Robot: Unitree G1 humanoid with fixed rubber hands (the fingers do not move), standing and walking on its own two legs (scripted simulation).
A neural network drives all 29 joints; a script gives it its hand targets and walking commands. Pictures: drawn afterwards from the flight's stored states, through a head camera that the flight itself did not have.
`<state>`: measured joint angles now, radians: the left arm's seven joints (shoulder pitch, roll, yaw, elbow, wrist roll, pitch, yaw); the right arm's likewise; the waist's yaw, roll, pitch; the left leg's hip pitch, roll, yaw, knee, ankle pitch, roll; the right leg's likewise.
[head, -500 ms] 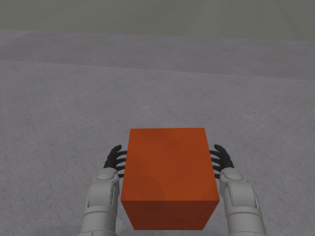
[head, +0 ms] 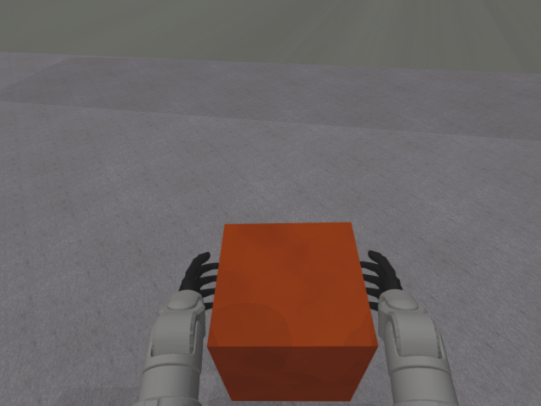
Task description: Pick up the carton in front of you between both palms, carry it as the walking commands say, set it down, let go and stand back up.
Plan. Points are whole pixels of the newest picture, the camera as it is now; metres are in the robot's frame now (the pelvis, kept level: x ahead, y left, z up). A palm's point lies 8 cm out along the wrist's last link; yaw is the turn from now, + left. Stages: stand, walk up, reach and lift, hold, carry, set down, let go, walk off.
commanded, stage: hold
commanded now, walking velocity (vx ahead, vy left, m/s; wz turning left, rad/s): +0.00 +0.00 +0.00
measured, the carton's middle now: (288, 315) +0.30 +0.00 -0.04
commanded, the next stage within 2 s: set down in 0.26 s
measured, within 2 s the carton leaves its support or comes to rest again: neither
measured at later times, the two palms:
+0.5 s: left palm (187, 293) +0.30 +0.16 +0.04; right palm (376, 280) +0.32 -0.14 +0.04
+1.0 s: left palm (212, 323) +0.36 +0.16 -0.17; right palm (352, 315) +0.38 -0.14 -0.17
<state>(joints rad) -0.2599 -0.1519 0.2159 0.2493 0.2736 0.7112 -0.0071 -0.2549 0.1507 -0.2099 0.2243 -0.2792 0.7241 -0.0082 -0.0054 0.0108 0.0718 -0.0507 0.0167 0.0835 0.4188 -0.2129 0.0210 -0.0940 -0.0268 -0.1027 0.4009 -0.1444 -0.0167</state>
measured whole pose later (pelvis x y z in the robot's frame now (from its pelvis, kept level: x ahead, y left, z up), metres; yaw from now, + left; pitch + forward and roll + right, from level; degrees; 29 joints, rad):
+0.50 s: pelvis +0.00 -0.01 -0.01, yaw +4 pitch -9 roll +0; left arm -0.44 -0.20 0.43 0.46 0.39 0.63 -0.05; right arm -0.44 0.20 -0.43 0.44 -0.38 0.65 0.03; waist -0.01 0.01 0.06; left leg -0.11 0.00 0.00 0.52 -0.26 0.02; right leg -0.13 0.01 -0.06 0.50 -0.22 -0.04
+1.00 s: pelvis -0.02 +0.00 -0.09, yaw +3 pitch +29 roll +0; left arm -0.57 -0.14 0.36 0.51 0.18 0.13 0.06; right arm -0.59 0.08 -0.36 0.53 -0.20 0.14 -0.01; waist -0.01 0.02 -0.01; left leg -1.16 -0.05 -0.03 1.04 -0.38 0.00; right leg -1.19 0.02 0.02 1.03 -0.33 0.00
